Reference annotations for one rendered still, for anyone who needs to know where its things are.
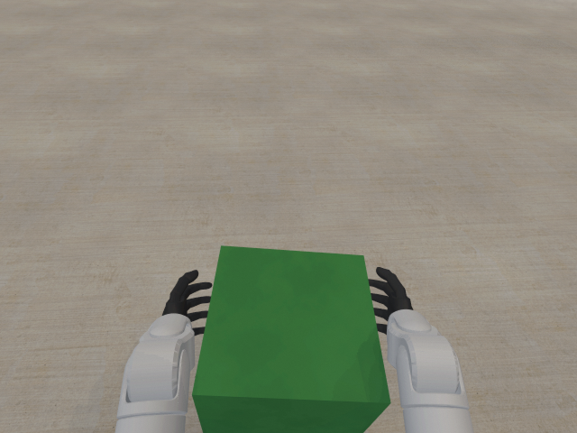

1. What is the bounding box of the robot right hand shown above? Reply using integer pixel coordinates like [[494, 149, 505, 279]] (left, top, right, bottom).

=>
[[368, 267, 413, 335]]

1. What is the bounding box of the robot left forearm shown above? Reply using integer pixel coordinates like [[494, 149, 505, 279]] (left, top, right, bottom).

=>
[[115, 313, 195, 433]]

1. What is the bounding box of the robot left hand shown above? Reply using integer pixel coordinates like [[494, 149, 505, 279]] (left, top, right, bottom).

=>
[[162, 270, 212, 336]]

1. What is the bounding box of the robot right forearm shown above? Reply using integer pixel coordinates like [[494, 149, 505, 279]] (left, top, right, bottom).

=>
[[387, 309, 474, 433]]

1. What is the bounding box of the carton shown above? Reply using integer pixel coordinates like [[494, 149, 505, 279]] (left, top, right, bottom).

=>
[[192, 245, 391, 433]]

